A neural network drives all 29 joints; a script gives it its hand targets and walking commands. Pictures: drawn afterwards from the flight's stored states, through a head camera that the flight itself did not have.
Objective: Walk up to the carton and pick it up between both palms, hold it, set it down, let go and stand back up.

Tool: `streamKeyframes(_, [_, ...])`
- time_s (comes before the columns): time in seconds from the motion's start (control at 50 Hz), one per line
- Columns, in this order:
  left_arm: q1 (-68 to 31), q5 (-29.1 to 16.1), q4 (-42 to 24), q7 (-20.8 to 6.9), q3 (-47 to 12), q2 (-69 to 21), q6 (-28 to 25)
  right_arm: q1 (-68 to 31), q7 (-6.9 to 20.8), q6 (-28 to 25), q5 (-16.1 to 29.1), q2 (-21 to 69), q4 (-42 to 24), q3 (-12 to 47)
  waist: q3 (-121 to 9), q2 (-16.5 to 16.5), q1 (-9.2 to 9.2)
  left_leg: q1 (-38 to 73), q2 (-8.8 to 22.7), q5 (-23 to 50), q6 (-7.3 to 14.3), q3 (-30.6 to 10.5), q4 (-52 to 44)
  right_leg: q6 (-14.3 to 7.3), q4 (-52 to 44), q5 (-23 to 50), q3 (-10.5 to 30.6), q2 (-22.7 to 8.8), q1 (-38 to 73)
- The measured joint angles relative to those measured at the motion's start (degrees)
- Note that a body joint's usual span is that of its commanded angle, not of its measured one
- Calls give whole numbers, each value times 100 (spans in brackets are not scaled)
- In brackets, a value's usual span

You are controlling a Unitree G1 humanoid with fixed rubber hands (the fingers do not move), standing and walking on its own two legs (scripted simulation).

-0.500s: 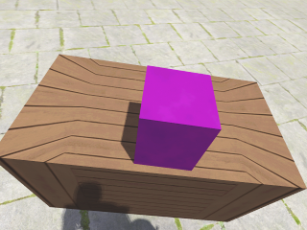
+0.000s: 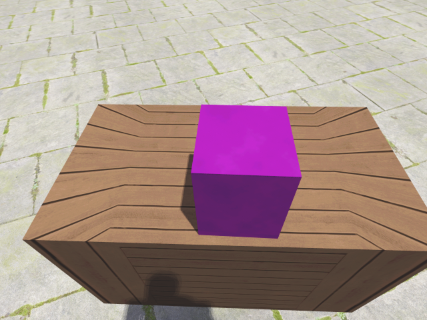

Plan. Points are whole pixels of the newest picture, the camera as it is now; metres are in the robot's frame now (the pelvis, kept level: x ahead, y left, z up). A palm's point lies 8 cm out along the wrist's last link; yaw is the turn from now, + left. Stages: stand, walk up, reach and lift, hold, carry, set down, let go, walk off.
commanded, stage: walk up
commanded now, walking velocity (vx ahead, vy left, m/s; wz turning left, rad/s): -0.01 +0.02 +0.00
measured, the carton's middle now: (240, 173) +0.46 -0.03 -0.02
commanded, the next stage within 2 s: none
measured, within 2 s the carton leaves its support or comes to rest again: neither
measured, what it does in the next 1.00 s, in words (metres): stands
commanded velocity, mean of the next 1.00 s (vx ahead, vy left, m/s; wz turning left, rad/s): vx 0.00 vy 0.06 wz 0.00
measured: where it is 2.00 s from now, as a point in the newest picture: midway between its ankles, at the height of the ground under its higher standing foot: outside the picture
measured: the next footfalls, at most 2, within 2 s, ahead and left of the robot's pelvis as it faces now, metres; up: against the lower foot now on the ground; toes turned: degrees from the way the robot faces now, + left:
none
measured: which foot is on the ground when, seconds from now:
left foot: down 0.00-1.00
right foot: down 0.00-1.00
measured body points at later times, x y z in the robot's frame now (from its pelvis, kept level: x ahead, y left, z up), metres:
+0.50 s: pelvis -0.03 +0.02 +0.00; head -0.02 +0.02 +0.45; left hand -0.05 +0.23 -0.16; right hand -0.07 -0.20 -0.16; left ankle -0.06 +0.09 -0.74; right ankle -0.02 -0.12 -0.74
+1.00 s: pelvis -0.02 +0.04 -0.01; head -0.01 +0.04 +0.44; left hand -0.02 +0.26 -0.17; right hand -0.04 -0.18 -0.17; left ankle -0.06 +0.09 -0.74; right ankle -0.02 -0.12 -0.74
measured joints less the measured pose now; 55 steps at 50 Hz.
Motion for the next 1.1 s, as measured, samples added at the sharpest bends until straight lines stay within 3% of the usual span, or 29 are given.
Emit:
streamKeyframes(0.2, [40, 19, -106, -30, -16, -38, -113, 47, -52, 123, -65, -97, 129, -87, -187, -106, 176, -59, 33, 85, -15, 52, 0, -11, -88, 156, 46, 31, -40])
streamKeyframes(0.64, [111, -3, -61, 17, -12, -18, -22, 485, -7, 25, -61, 86, 211, -74, -174, -96, 45, -378, -316, 267, 265, 164, 0, 267, 240, 188, 162, -336, -509])
streamKeyframes(0.92, [37, -19, -172, 55, 70, -11, 46, 403, -38, 8, -82, 35, -66, -72, -317, -226, 74, -470, -549, 192, 392, 223, 24, 409, 655, -85, 226, -586, -784])
streamKeyframes(1.1, [63, 28, -198, 111, 91, -66, 5, 251, -56, 50, -73, -66, -249, -177, -199, -70, 117, -512, -535, 44, 395, 201, 241, 420, 782, -201, 158, -607, -766])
